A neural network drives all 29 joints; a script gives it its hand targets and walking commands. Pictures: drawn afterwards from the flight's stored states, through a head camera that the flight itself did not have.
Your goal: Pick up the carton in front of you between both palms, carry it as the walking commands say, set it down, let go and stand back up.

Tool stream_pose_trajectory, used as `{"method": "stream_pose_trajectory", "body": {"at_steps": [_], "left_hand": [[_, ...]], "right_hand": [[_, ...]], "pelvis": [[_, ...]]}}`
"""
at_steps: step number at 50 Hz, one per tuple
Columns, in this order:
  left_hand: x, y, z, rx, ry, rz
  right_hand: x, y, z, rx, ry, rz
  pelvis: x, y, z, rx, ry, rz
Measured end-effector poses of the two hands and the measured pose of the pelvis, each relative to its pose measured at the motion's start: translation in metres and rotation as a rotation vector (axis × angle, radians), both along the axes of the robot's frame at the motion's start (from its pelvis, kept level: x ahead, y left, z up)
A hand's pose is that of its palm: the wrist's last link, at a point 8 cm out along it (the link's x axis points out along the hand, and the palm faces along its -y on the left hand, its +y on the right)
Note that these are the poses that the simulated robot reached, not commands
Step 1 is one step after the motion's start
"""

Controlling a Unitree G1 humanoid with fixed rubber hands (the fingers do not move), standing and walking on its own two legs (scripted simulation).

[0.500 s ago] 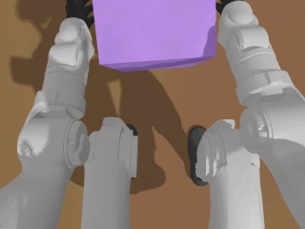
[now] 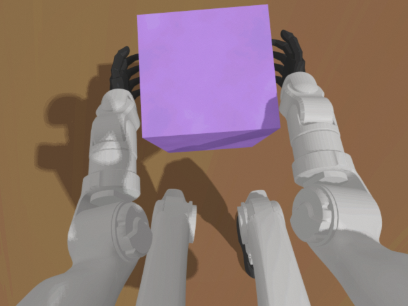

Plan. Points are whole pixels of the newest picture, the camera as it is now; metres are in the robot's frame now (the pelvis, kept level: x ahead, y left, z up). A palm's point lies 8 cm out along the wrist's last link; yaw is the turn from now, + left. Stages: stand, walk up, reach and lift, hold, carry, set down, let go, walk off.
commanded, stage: reach and lift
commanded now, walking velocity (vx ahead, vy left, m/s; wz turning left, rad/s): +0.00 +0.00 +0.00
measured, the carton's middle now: (207, 95) +0.51 +0.02 -0.13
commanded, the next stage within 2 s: none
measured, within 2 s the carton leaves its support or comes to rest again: neither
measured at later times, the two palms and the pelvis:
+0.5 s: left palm (87, 69) +0.46 +0.17 +0.09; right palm (347, 54) +0.47 -0.13 +0.10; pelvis +0.04 +0.00 +0.13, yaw +0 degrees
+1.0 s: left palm out of the picture +0.42 +0.16 +0.24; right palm out of the picture +0.42 -0.15 +0.24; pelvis +0.09 +0.00 +0.26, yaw +0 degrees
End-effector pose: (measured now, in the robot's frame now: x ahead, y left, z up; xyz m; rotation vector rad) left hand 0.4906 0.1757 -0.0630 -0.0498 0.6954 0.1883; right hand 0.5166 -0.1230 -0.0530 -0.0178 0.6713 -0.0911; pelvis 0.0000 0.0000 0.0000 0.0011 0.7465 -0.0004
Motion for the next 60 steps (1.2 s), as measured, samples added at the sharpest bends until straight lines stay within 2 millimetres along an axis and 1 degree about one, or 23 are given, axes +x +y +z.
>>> {"method": "stream_pose_trajectory", "body": {"at_steps": [4,8,10,13,18,24,29,36,45,49,53,57,60], "left_hand": [[-0.002,0.000,0.021,0.002,-0.015,-0.002],[-0.008,-0.002,0.038,-0.007,-0.003,-0.002],[-0.012,-0.003,0.049,-0.007,-0.009,0.000],[-0.016,-0.004,0.067,-0.015,-0.012,0.003],[-0.021,-0.004,0.103,-0.017,-0.017,0.001],[-0.032,-0.007,0.145,-0.023,-0.002,-0.006],[-0.042,-0.010,0.175,-0.013,0.011,-0.018],[-0.046,-0.010,0.223,-0.014,-0.014,-0.023],[-0.068,-0.018,0.273,-0.014,0.003,-0.030],[-0.073,-0.021,0.296,-0.010,0.002,-0.039],[-0.076,-0.020,0.320,-0.003,-0.005,-0.043],[-0.078,-0.019,0.347,0.003,-0.022,-0.050],[-0.083,-0.020,0.363,0.007,-0.022,-0.053]], "right_hand": [[-0.003,0.000,0.019,0.008,-0.014,-0.005],[-0.013,-0.003,0.034,0.007,-0.002,-0.011],[-0.017,-0.003,0.045,0.013,-0.009,-0.018],[-0.021,-0.004,0.064,0.020,-0.011,-0.027],[-0.028,-0.004,0.101,0.018,-0.015,-0.028],[-0.042,-0.008,0.142,0.023,-0.001,-0.043],[-0.054,-0.011,0.171,0.026,0.013,-0.050],[-0.062,-0.012,0.217,0.026,-0.013,-0.054],[-0.084,-0.020,0.267,0.025,0.005,-0.060],[-0.092,-0.022,0.289,0.025,0.004,-0.067],[-0.096,-0.022,0.313,0.031,-0.003,-0.071],[-0.100,-0.021,0.338,0.030,-0.020,-0.074],[-0.105,-0.022,0.354,0.015,-0.020,-0.062]], "pelvis": [[0.002,0.000,0.015,0.000,-0.002,0.001],[0.006,0.000,0.034,0.000,-0.006,0.004],[0.009,0.000,0.043,-0.001,-0.012,0.003],[0.014,0.000,0.058,-0.001,-0.031,0.002],[0.023,0.000,0.085,0.000,-0.071,0.003],[0.036,0.001,0.122,-0.005,-0.127,0.008],[0.045,0.002,0.152,-0.004,-0.174,0.006],[0.059,0.004,0.189,-0.002,-0.247,0.012],[0.081,0.003,0.239,0.001,-0.366,0.013],[0.090,0.002,0.258,0.002,-0.427,0.005],[0.098,0.001,0.274,0.003,-0.499,0.003],[0.105,0.001,0.286,0.002,-0.568,0.007],[0.109,0.002,0.295,0.003,-0.627,0.007]]}}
